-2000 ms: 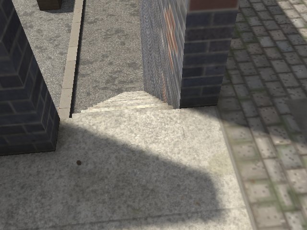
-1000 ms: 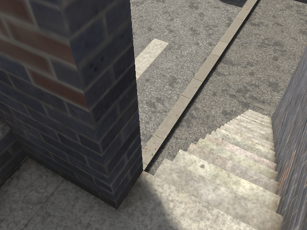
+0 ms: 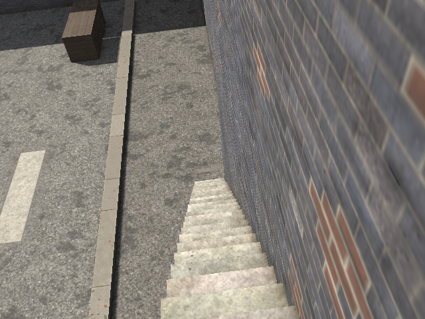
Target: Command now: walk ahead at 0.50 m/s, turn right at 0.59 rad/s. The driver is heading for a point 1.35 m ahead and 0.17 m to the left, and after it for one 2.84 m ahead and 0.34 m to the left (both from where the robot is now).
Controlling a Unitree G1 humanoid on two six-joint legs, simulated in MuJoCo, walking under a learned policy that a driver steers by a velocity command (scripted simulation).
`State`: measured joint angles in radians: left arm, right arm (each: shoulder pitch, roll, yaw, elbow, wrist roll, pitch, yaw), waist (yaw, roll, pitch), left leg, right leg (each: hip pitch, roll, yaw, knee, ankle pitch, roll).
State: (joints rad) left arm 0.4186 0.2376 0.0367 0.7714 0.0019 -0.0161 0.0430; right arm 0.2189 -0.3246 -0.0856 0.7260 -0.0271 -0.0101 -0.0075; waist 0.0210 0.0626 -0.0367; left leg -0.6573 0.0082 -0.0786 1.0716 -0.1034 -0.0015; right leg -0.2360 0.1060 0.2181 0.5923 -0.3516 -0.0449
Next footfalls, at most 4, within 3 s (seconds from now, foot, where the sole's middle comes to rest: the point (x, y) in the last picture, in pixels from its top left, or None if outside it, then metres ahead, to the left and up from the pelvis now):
0.14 left None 0.10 0.18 -0.77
0.62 right None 0.28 -0.05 -0.98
1.04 left None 0.47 0.24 -1.20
1.58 right None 0.72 0.01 -1.41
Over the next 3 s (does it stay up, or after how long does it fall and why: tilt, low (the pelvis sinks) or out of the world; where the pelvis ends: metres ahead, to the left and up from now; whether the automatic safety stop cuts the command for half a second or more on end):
stays up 1.27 0.22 -1.24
